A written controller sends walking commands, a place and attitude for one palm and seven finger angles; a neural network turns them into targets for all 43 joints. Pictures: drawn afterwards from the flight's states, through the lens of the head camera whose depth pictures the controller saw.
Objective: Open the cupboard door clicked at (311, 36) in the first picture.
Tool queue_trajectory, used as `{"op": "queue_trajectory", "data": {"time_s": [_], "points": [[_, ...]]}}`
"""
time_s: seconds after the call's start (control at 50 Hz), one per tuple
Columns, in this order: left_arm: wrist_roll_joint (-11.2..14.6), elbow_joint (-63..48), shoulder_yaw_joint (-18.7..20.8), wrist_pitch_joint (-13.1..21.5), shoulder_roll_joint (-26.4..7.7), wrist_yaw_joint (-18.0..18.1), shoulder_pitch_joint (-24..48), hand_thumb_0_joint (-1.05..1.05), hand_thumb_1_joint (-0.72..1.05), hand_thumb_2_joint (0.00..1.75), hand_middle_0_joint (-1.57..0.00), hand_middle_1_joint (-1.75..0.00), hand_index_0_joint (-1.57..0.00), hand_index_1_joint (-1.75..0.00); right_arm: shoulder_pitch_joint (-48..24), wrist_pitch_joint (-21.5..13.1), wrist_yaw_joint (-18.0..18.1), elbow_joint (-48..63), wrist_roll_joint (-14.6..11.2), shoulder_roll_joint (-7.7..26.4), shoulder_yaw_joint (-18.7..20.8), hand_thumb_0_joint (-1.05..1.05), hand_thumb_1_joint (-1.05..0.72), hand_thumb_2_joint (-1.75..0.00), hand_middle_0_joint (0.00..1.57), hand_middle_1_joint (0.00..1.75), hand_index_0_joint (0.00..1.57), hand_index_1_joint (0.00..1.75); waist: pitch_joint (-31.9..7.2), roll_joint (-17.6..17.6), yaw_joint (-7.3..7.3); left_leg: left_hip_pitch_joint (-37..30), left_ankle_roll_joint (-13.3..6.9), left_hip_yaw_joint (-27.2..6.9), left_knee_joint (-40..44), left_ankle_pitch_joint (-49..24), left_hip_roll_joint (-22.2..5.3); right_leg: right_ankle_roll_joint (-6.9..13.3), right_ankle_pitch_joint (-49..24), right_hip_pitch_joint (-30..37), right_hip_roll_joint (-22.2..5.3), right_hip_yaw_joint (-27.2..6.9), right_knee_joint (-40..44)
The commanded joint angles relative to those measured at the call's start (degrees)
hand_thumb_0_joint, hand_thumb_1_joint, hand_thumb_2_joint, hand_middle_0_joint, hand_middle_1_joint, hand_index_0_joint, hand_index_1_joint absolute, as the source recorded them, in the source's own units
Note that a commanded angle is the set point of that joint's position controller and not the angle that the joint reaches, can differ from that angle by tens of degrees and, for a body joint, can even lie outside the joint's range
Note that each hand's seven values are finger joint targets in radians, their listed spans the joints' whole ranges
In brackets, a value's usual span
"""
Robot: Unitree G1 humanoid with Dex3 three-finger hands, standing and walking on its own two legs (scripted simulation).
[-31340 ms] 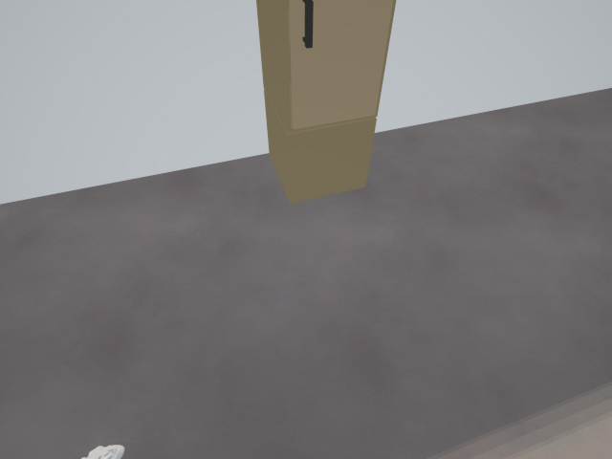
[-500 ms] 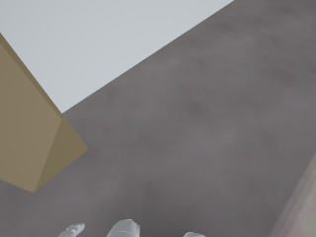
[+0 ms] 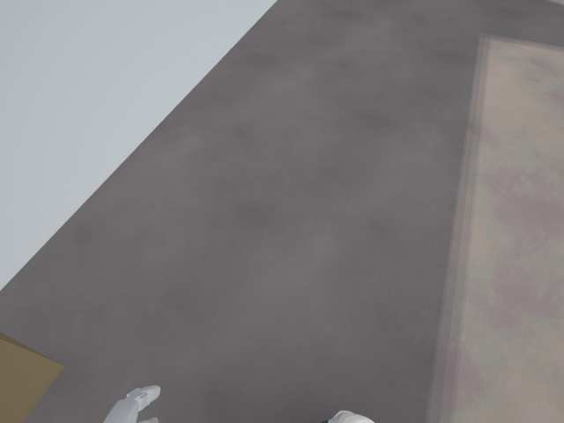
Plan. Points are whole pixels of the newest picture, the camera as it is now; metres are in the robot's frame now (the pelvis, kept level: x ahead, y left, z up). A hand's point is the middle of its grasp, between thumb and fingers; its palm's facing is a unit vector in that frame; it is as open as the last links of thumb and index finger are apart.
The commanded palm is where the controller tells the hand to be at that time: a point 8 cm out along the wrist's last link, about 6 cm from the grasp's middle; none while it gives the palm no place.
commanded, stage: walk to a spot facing it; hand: left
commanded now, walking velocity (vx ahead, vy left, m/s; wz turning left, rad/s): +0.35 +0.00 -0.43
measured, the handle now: out of the picture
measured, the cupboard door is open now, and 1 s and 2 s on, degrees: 43 43 43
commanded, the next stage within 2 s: turn to face it in 1.04 s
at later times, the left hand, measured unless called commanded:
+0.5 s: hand (183, 369) +0.23 +0.18 -0.18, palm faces -0.13 -0.98 -0.17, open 7.4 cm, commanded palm none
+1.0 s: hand (270, 217) +0.53 +0.04 -0.15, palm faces -0.29 -0.93 -0.22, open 7.1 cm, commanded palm none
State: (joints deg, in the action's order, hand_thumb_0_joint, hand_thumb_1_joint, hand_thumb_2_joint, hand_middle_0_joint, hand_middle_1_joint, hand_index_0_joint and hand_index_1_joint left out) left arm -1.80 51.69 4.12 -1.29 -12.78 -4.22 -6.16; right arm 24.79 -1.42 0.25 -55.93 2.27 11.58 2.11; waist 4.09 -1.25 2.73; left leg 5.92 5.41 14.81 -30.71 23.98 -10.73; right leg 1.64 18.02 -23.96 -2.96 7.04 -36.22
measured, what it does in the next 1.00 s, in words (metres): walks ahead, turning right: left foot, then right foot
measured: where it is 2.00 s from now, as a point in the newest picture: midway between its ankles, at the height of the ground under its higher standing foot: (337, 289)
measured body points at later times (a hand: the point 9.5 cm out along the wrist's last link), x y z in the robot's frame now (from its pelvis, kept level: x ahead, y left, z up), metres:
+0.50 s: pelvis +0.20 +0.00 +0.00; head +0.23 +0.01 +0.45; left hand +0.23 +0.24 -0.16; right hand +0.27 -0.25 -0.12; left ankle +0.27 +0.09 -0.73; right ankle +0.09 -0.10 -0.65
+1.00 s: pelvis +0.41 -0.12 +0.02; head +0.44 -0.13 +0.47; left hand +0.55 +0.09 -0.13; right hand +0.30 -0.33 -0.14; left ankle +0.45 +0.02 -0.66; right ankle +0.36 -0.20 -0.73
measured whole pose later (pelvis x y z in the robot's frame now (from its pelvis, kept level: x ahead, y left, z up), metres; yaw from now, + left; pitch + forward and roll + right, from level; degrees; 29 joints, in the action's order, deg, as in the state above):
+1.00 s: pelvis +0.41 -0.12 +0.02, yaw -18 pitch +1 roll +0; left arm -0.7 58.8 3.7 4.1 -10.1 0.6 -11.6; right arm 18.3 -0.2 -0.6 -62.4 1.4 9.6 3.1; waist 3.0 -0.5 2.5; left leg 28.6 2.4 4.9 -59.2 18.1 -7.6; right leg 2.9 14.6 -10.8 -0.4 8.0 -24.5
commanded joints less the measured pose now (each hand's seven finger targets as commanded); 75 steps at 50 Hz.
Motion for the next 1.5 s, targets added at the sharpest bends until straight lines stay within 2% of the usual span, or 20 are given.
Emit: {"op": "queue_trajectory", "data": {"time_s": [0.0,0.1,0.28,0.34,0.36,0.38,0.4,0.56,0.74,0.76,0.78,0.8,0.92,1.08,1.16,1.18,1.2,1.22,1.32,1.48], "points": [[1.3,3.1,4.9,3.0,-17.7,3.0,-23.7,0.0,0.9,0.9,-0.2,-0.3,-0.2,-0.3,-11.3,-1.4,0.1,9.1,-1.8,6.2,1.2,0.0,-0.9,-0.9,0.2,0.3,0.2,0.3,-12.3,19.1,-13.28,40.1,-2.6,-7.8,-42.8,13.2,5.4,13.3,-3.4,40.3,-22.0,-40.4,20.5],[0.4,-0.6,1.6,3.9,-6.8,4.3,-7.0,0.0,0.9,0.9,-0.2,-0.3,-0.2,-0.3,-9.5,0.4,-0.2,4.0,-0.6,4.3,1.8,0.0,-0.9,-0.9,0.2,0.3,0.2,0.3,-2.6,8.9,-2.48,27.7,-1.6,-12.7,-32.8,-4.3,1.1,9.2,-6.2,12.5,-11.6,-19.2,23.2],[0.5,3.5,1.9,4.9,-7.6,3.7,-11.3,0.0,0.9,0.9,-0.2,-0.3,-0.2,-0.3,-17.4,-1.2,-1.2,6.6,-1.0,3.1,1.7,0.0,-0.9,-0.9,0.2,0.3,0.2,0.3,-0.8,7.4,-3.74,21.8,-2.7,-10.8,-8.7,-10.0,5.8,9.3,-10.1,16.6,-9.9,-18.5,21.4],[0.7,3.8,1.8,4.8,-6.8,3.9,-9.7,0.0,0.9,0.9,-0.2,-0.3,-0.2,-0.3,-9.9,-2.1,-0.6,3.9,-0.8,5.2,2.2,0.0,-0.9,-0.9,0.2,0.3,0.2,0.3,-2.2,3.0,0.56,4.2,-3.7,-10.0,2.0,-13.0,7.7,6.6,-11.4,9.1,-6.4,-16.0,12.5],[1.0,3.1,1.5,4.7,-4.9,3.6,-9.9,0.0,0.9,0.9,-0.2,-0.3,-0.2,-0.3,-2.2,-2.6,0.1,1.4,-0.2,9.0,3.1,0.0,-0.9,-0.9,0.2,0.3,0.2,0.3,-6.4,-4.5,3.65,-8.5,-6.5,-17.7,5.7,-7.8,2.2,4.3,-11.3,1.8,-2.1,-12.8,-0.3],[1.4,2.2,0.9,4.8,-1.7,3.1,-12.6,0.0,0.9,0.9,-0.2,-0.3,-0.2,-0.3,5.8,-2.8,0.6,0.0,0.9,15.5,4.5,0.0,-0.9,-0.9,0.2,0.3,0.2,0.3,-12.4,-18.1,5.37,-18.9,-13.1,-38.3,12.2,-1.8,-14.4,1.1,8.1,-10.2,5.7,-3.7,-20.8],[0.8,0.6,0.7,5.3,-3.0,3.0,-8.8,0.0,0.9,0.9,-0.2,-0.3,-0.2,-0.3,7.5,-2.0,0.9,-0.1,0.5,15.1,4.0,0.0,-0.9,-0.9,0.2,0.3,0.2,0.3,-10.5,-13.0,6.07,-15.6,-17.1,-46.5,16.7,1.4,-19.3,1.5,14.6,-15.2,4.8,-8.0,-32.6],[-0.2,2.2,0.0,2.5,1.4,1.5,-6.6,0.0,0.9,0.9,-0.2,-0.3,-0.2,-0.3,-3.2,-3.5,0.9,-0.1,-0.3,5.3,1.9,0.0,-0.9,-0.9,0.2,0.3,0.2,0.3,-2.6,-6.1,-2.15,3.5,-11.3,-12.2,20.7,-13.0,-7.3,-1.1,-5.2,-10.1,-3.6,-5.6,-21.2],[-0.1,2.7,0.4,3.3,-1.4,1.6,-5.2,0.0,0.9,0.9,-0.2,-0.3,-0.2,-0.3,-0.5,-1.7,0.0,-3.1,-0.1,7.4,1.7,0.0,-0.9,-0.9,0.2,0.3,0.2,0.3,-2.1,-2.3,-4.31,4.8,-9.2,-5.7,10.3,-16.8,-6.2,0.8,-6.3,10.8,1.6,2.0,3.8],[-0.2,5.5,1.2,3.8,-4.0,2.0,-13.5,0.0,0.9,0.9,-0.2,-0.3,-0.2,-0.3,-1.7,-1.7,-0.1,-3.2,-0.5,6.7,1.4,0.0,-0.9,-0.9,0.2,0.3,0.2,0.3,-5.8,1.7,-8.4,9.6,-7.4,-2.3,-1.7,-21.5,-2.9,2.6,-4.2,23.2,0.7,-1.0,6.5],[-0.5,8.3,2.9,4.6,-10.2,3.0,-22.9,0.0,0.9,0.9,-0.2,-0.3,-0.2,-0.3,-1.5,-2.1,-0.7,-2.1,-1.5,3.6,0.7,0.0,-0.9,-0.9,0.2,0.3,0.2,0.3,-11.9,15.5,-11.96,23.6,-4.8,1.9,-20.6,-11.8,3.3,7.8,4.3,38.0,-12.7,-20.6,12.5],[1.0,9.3,3.5,4.5,-14.3,3.6,-26.3,0.0,0.9,0.9,-0.2,-0.3,-0.2,-0.3,-4.7,-2.2,-0.6,0.3,-1.7,3.0,0.7,0.0,-0.9,-0.9,0.2,0.3,0.2,0.3,-11.9,20.4,-12.21,34.0,-4.0,-4.1,-35.6,11.4,7.7,12.4,0.2,40.6,-22.6,-37.9,21.5],[0.7,6.5,-0.4,5.6,-2.4,4.6,-10.9,0.0,0.9,0.9,-0.2,-0.3,-0.2,-0.3,-4.5,0.2,-0.5,-4.1,-0.8,-0.3,1.0,0.0,-0.9,-0.9,0.2,0.3,0.2,0.3,-1.2,8.9,-1.54,25.9,-2.9,-11.2,-29.5,-6.5,1.3,7.6,-16.3,14.1,-13.0,-10.6,24.5],[0.6,9.5,-0.5,6.5,-3.6,4.8,-13.8,0.0,0.9,0.9,-0.2,-0.3,-0.2,-0.3,-13.4,-0.7,-1.9,-0.8,-1.3,-1.0,1.0,0.0,-0.9,-0.9,0.2,0.3,0.2,0.3,0.5,8.5,-2.83,25.0,-4.9,-8.5,-9.5,-12.8,4.7,6.3,-25.4,21.8,-12.9,-4.4,22.3],[0.9,9.9,-0.7,5.8,-4.1,5.3,-12.9,0.0,0.9,0.9,-0.2,-0.3,-0.2,-0.3,-4.4,-1.1,-1.2,-3.6,-0.9,2.2,1.3,0.0,-0.9,-0.9,0.2,0.3,0.2,0.3,-1.8,3.7,2.66,6.9,-7.2,-7.9,0.0,-20.4,8.4,2.5,-36.1,18.1,-10.8,1.7,6.6],[1.2,8.8,-0.6,5.2,-3.5,5.3,-14.3,0.0,0.9,0.9,-0.2,-0.3,-0.2,-0.3,2.3,-1.3,-0.6,-4.9,-0.2,6.8,2.1,0.0,-0.9,-0.9,0.2,0.3,0.2,0.3,-8.0,-4.4,4.27,-5.1,-10.7,-16.6,1.2,-31.8,2.4,-0.5,-25.2,10.7,-6.4,3.8,-6.9],[2.0,7.5,-0.9,5.0,-1.1,5.1,-17.6,0.0,0.9,0.9,-0.2,-0.3,-0.2,-0.3,6.8,-1.1,0.1,-5.2,0.0,12.7,3.3,0.0,-0.9,-0.9,0.2,0.3,0.2,0.3,-14.6,-17.4,4.09,-15.6,-18.9,-36.0,4.1,-46.6,-11.6,-3.0,9.0,-1.3,1.7,4.7,-25.4],[1.4,5.3,-1.1,4.9,-2.3,5.3,-13.2,0.0,0.9,0.9,-0.2,-0.3,-0.2,-0.3,6.7,-0.3,0.7,-4.8,-0.7,13.9,3.3,0.0,-0.9,-0.9,0.2,0.3,0.2,0.3,-14.1,-11.1,4.48,-10.5,-21.5,-40.6,8.6,-42.9,-14.7,-2.1,19.4,-3.4,2.6,-2.1,-35.4],[0.7,4.6,-0.4,2.3,0.1,4.6,-10.0,0.0,0.9,0.9,-0.2,-0.3,-0.2,-0.3,-9.6,-0.9,1.4,1.0,-0.9,8.0,1.9,0.0,-0.9,-0.9,0.2,0.3,0.2,0.3,-6.7,-4.3,-2.83,11.3,-15.0,-27.6,13.3,-28.9,-5.0,-4.7,5.0,-3.4,-2.3,-7.1,-31.1],[0.6,-0.8,0.5,0.6,-0.7,4.9,-4.5,0.0,0.9,0.9,-0.2,-0.3,-0.2,-0.3,-11.3,1.3,0.5,3.4,-0.4,10.0,3.8,0.0,-0.9,-0.9,0.2,0.3,0.2,0.3,-7.1,-5.3,-1.88,13.5,-14.6,-30.4,13.8,-14.7,-1.7,-5.7,3.5,-0.9,0.5,-5.3,-14.5]]}}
